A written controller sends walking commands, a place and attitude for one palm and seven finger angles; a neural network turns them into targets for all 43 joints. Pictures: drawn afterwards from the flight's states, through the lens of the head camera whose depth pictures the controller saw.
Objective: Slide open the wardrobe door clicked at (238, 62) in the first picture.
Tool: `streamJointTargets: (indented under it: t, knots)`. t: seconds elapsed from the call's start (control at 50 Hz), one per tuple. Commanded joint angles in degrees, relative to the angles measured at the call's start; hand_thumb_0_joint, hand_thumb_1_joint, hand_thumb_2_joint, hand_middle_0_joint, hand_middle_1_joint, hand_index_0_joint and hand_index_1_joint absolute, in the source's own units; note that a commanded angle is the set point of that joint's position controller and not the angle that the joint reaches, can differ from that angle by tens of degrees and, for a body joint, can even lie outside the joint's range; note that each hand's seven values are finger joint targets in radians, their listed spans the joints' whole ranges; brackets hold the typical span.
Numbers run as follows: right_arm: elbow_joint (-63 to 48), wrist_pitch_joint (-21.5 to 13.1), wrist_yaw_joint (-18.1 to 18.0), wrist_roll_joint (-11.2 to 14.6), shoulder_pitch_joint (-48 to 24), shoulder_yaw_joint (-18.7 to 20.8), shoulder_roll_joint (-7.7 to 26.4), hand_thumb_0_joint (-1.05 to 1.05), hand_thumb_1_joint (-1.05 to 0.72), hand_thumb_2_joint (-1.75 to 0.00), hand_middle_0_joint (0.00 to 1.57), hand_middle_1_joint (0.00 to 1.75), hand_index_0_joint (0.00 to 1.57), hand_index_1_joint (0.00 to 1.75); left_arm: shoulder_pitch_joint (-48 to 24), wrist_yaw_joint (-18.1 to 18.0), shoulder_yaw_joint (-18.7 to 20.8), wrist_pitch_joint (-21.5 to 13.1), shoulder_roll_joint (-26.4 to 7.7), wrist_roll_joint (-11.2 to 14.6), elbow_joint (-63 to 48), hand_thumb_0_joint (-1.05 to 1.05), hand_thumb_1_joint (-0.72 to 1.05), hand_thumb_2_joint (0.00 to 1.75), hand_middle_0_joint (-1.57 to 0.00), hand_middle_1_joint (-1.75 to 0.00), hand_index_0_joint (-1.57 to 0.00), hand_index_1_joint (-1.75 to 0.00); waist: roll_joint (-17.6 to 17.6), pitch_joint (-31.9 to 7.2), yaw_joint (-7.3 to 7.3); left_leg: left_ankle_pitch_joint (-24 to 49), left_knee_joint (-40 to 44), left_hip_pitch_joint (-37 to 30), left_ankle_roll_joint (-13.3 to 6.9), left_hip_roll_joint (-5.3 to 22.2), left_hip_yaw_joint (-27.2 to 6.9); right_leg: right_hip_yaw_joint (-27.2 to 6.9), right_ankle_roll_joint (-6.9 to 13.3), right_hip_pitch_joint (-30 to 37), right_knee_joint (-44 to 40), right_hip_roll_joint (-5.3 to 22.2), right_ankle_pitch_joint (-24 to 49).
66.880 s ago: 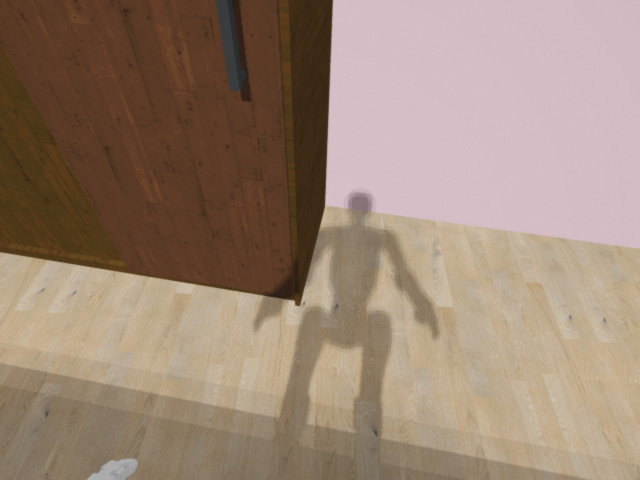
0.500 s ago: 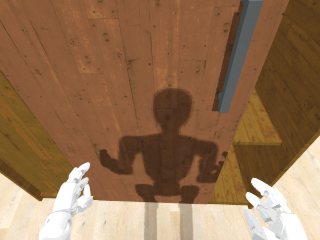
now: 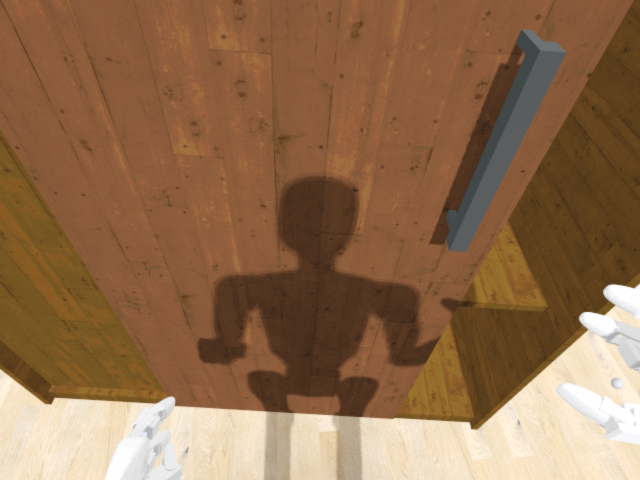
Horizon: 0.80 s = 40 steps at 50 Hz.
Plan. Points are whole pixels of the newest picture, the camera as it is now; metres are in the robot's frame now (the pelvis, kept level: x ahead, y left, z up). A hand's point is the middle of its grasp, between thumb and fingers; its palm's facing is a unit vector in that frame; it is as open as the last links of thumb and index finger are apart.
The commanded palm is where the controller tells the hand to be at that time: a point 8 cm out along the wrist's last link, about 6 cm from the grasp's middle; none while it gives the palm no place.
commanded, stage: raise the hand with hooked fingers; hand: right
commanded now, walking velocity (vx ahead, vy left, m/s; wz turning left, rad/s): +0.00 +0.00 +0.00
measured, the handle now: (487, 156) +0.41 -0.15 +0.24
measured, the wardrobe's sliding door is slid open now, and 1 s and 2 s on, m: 0.24 0.24 0.24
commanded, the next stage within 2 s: move the hooked fingers beside the handle in 1.18 s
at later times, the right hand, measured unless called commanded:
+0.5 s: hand out of the picture +0.23 -0.33 +0.21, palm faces +0.13 +0.98 -0.13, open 13.8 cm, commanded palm +0.19 -0.36 +0.24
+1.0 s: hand out of the picture +0.25 -0.30 +0.24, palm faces +0.03 +0.99 -0.16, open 14.0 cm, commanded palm +0.22 -0.36 +0.27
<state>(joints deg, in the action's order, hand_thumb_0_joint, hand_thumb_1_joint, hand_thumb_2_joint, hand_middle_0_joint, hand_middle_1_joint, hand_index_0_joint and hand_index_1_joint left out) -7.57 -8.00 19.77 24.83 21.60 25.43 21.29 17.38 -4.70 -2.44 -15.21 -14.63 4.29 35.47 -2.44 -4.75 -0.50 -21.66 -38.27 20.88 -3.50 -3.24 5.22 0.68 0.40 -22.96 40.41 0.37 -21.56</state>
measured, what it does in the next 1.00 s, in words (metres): stands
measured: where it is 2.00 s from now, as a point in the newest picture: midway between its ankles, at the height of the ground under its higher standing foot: outside the picture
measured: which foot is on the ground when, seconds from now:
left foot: down 0.00-1.00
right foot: down 0.00-1.00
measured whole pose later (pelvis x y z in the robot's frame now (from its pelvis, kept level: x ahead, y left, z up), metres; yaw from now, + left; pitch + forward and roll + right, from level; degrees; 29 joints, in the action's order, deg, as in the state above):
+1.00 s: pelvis -0.01 -0.03 +0.02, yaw -1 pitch -2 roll +1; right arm -8.1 19.3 24.9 20.6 -5.6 27.8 30.1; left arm 11.5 -5.7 -5.6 -11.2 -16.3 5.3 35.0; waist -2.4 -1.9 -2.6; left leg -16.3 -28.3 9.5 -1.6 -0.5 4.6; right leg 1.1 3.4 -11.4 29.5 -2.9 -15.6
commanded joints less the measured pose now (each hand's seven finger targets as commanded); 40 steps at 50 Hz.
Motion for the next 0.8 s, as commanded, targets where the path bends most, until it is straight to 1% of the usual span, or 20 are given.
streamJointTargets:
  t: [0.0,0.02,0.08,0.1,0.16,0.2,0.28,0.34,0.4,0.42,0.46,0.5,0.52,0.54,0.6,0.66,0.68,0.7,0.74,0.78]
  knots:
    - [-7.36,-1.27,1.42,0.01,-4.08,0.82,6.34,0.0,0.2,-0.43,0.28,1.0,0.28,1.0,-9.7,-0.27,2.81,-6.74,-7.37,0.57,-9.53,0.0,0.9,0.9,-0.2,-0.3,-0.2,-0.3,2.26,-3.17,-1.37,29.04,7.66,-5.22,8.29,7.29,-9.91,-3.3,1.27,2.08,-3.23,0.54,15.13]
    - [-5.41,0.74,2.15,-0.33,-5.87,-0.17,6.95,0.0,0.22,-0.42,0.28,1.02,0.28,1.02,-8.83,-0.67,3.07,-6.62,-7.94,1.06,-9.22,0.0,0.9,0.9,-0.2,-0.3,-0.2,-0.3,2.44,-1.35,-0.8,24.31,8.95,-3.38,8.13,7.03,-10.14,-3.47,1.27,1.81,-4.07,0.56,13.12]
    - [-9.25,5.0,2.8,-1.48,-14.3,1.71,13.32,0.0,0.29,-0.39,0.29,1.07,0.29,1.07,-9.76,-2.13,3.18,-7.18,-8.84,1.29,-10.12,0.0,0.9,0.9,-0.2,-0.3,-0.2,-0.3,2.71,-2.35,-1.5,12.1,10.78,-3.25,5.77,5.08,-7.3,-4.03,2.42,4.82,-7.24,0.38,11.64]
    - [-11.43,5.57,1.84,-1.86,-16.8,4.07,16.42,0.0,0.31,-0.38,0.29,1.08,0.29,1.08,-10.68,-2.54,3.14,-7.17,-9.11,0.99,-9.79,0.0,0.9,0.9,-0.2,-0.3,-0.2,-0.3,1.66,-2.37,-2.06,11.18,11.05,-3.88,5.1,5.3,-7.38,-4.23,2.4,5.89,-7.5,0.64,12.09]
    - [-20.01,4.62,-0.58,-2.47,-23.23,7.29,19.66,0.0,0.38,-0.35,0.29,1.12,0.29,1.12,-11.18,-2.78,2.1,-7.92,-7.55,0.29,-10.25,0.0,0.9,0.9,-0.2,-0.3,-0.2,-0.3,-3.3,-8.54,-2.72,12.53,9.63,-6.71,2.94,4.07,-3.32,-4.71,2.57,12.34,-10.19,0.39,15.13]
    - [-21.04,3.85,-2.16,-2.35,-23.86,9.42,21.18,0.0,0.43,-0.33,0.29,1.15,0.29,1.15,-11.3,-2.64,1.39,-8.06,-7.14,-0.08,-9.37,0.0,0.9,0.9,-0.2,-0.3,-0.2,-0.3,-5.02,-8.92,-3.22,13.92,9.65,-7.31,2.26,3.55,-2.17,-5.15,2.03,14.63,-11.11,0.68,17.16]
    - [-10.78,8.24,-0.74,-1.24,-28.84,8.04,18.68,0.0,0.5,-0.3,0.3,1.2,0.3,1.2,-12.83,-2.58,0.49,-7.73,-7.4,0.47,-7.94,0.0,0.9,0.9,-0.2,-0.3,-0.2,-0.3,-7.4,-1.81,-2.66,12.7,10.85,-5.08,1.7,3.2,-1.47,-6.66,0.86,14.42,-13.84,0.79,14.52]
    - [-4.21,15.72,1.57,-2.57,-32.61,4.12,17.17,0.0,0.5,-0.3,0.3,1.2,0.3,1.2,-12.94,-2.44,0.24,-5.52,-7.99,1.23,-8.02,0.0,0.9,0.9,-0.2,-0.3,-0.2,-0.3,-4.34,2.74,-2.08,11.07,11.92,-3.36,1.86,3.16,-1.37,-7.49,0.53,12.78,-15.67,0.91,11.45]
    - [-0.16,20.3,2.47,-4.35,-35.72,1.72,17.18,0.0,0.5,-0.3,0.3,1.2,0.3,1.2,-13.56,-2.3,0.03,-3.45,-8.36,1.57,-8.69,0.0,0.9,0.9,-0.2,-0.3,-0.2,-0.3,0.41,2.89,-1.62,9.53,12.49,-2.88,2.08,3.1,-1.56,-7.83,1.06,12.35,-16.0,0.79,8.53]
    - [-1.39,21.4,2.95,-4.5,-39.04,1.13,17.58,0.0,0.5,-0.3,0.3,1.2,0.3,1.2,-13.93,-2.27,-0.08,-2.83,-8.43,1.65,-9.06,0.0,0.9,0.9,-0.2,-0.3,-0.2,-0.3,0.55,1.14,-1.17,9.6,12.45,-3.23,2.17,3.13,-1.5,-8.1,1.18,13.18,-16.32,0.65,8.25]
    - [-6.05,22.49,4.15,-3.99,-44.91,4.65,22.81,0.0,0.5,-0.3,0.3,1.2,0.3,1.2,-15.53,-2.16,-0.43,-2.65,-8.24,1.52,-10.31,0.0,0.9,0.9,-0.2,-0.3,-0.2,-0.3,-0.85,-5.66,-1.96,11.57,12.14,-6.22,1.91,3.48,-1.92,-8.43,1.28,16.77,-15.72,0.3,11.62]
    - [-11.61,21.44,4.22,-3.91,-49.47,8.71,28.65,0.0,0.5,-0.3,0.3,1.2,0.3,1.2,-16.84,-2.18,-1.31,-2.3,-7.27,1.13,-10.93,0.0,0.9,0.9,-0.2,-0.3,-0.2,-0.3,-1.97,-10.06,-2.82,12.49,12.28,-8.45,1.63,3.35,-2.03,-8.45,1.08,19.66,-15.4,0.29,14.44]
    - [-16.49,20.21,4.03,-3.92,-53.2,10.23,30.18,0.0,0.5,-0.3,0.3,1.2,0.3,1.2,-17.47,-2.22,-1.34,-2.48,-7.11,0.89,-11.31,0.0,0.9,0.9,-0.2,-0.3,-0.2,-0.3,-4.98,-14.09,-2.94,13.77,12.24,-9.63,1.43,3.31,-2.05,-8.62,0.85,22.27,-15.38,0.17,16.98]
    - [-16.4,19.53,3.66,-3.93,-53.2,11.65,31.21,0.0,0.5,-0.3,0.3,1.2,0.3,1.2,-17.22,-2.22,-1.7,-2.61,-6.43,0.69,-11.34,0.0,0.9,0.9,-0.2,-0.3,-0.2,-0.3,-6.42,-14.14,-3.15,14.38,12.36,-9.58,1.24,3.18,-1.86,-8.77,0.48,23.43,-15.58,0.32,18.63]
    - [-10.18,19.35,2.96,-3.87,-52.56,13.3,31.81,0.0,0.5,-0.3,0.3,1.2,0.3,1.2,-16.57,-1.97,-1.97,-2.26,-6.55,0.61,-9.44,0.0,0.9,0.9,-0.2,-0.3,-0.2,-0.3,-6.97,-10.08,-3.46,14.34,13.63,-9.1,0.98,2.83,-1.34,-8.97,-0.22,22.38,-16.73,0.73,19.08]
    - [4.36,24.93,4.21,-4.61,-55.24,10.04,29.26,0.0,0.5,-0.3,0.3,1.2,0.3,1.2,-15.5,-1.85,-1.54,-1.19,-8.1,1.27,-7.23,0.0,0.9,0.9,-0.2,-0.3,-0.2,-0.3,-5.9,-0.68,-1.93,12.71,14.21,-5.12,1.06,3.41,-0.88,-9.39,-0.35,17.52,-18.28,0.69,14.24]
    - [7.95,26.71,4.74,-5.45,-54.01,6.8,26.23,0.0,0.5,-0.3,0.3,1.2,0.3,1.2,-15.21,-1.75,-1.31,-0.75,-8.3,1.56,-7.2,0.0,0.9,0.9,-0.2,-0.3,-0.2,-0.3,-5.32,2.0,-1.43,12.18,13.99,-3.53,1.15,3.51,-0.82,-9.28,-0.44,16.11,-18.45,0.67,12.62]
    - [12.12,28.1,4.97,-5.96,-49.99,5.26,24.24,0.0,0.5,-0.3,0.3,1.2,0.3,1.2,-14.76,-1.48,-0.89,-0.15,-8.64,1.83,-7.44,0.0,0.9,0.9,-0.2,-0.3,-0.2,-0.3,-1.24,3.7,-1.67,12.24,14.31,-3.31,1.13,3.6,-0.89,-8.97,-0.29,14.35,-18.18,0.6,12.13]
    - [12.88,30.69,6.51,-6.38,-47.79,1.21,21.4,0.0,0.5,-0.3,0.3,1.2,0.3,1.2,-14.93,-0.94,-0.44,0.85,-9.32,2.36,-8.89,0.0,0.9,0.9,-0.2,-0.3,-0.2,-0.3,-0.19,1.88,-1.47,12.12,13.39,-2.88,1.43,3.8,-0.97,-8.94,-0.04,13.86,-17.77,0.34,10.86]
    - [8.96,31.74,7.86,-6.07,-47.62,0.45,21.55,0.0,0.5,-0.3,0.3,1.2,0.3,1.2,-15.85,-0.57,-0.12,1.38,-9.57,2.54,-10.54,0.0,0.9,0.9,-0.2,-0.3,-0.2,-0.3,0.66,-2.66,-1.56,13.16,12.6,-4.15,1.56,4.01,-1.28,-8.63,0.61,15.56,-16.55,0.17,12.31]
